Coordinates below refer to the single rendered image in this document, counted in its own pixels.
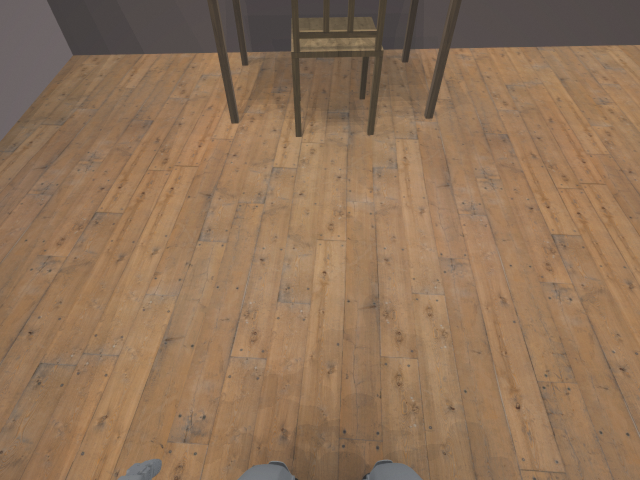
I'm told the chair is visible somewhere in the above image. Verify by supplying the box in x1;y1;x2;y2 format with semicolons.
291;0;387;137

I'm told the robot left hand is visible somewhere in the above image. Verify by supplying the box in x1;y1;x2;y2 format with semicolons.
118;459;162;480

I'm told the robot shin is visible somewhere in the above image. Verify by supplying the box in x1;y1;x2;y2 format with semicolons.
372;460;393;470
268;461;292;475

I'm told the robot right shin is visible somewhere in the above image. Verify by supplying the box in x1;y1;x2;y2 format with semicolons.
372;460;393;470

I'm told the robot left shin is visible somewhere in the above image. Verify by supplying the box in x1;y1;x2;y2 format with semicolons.
268;461;292;475

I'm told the table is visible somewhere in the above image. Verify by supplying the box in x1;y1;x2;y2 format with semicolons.
207;0;462;124

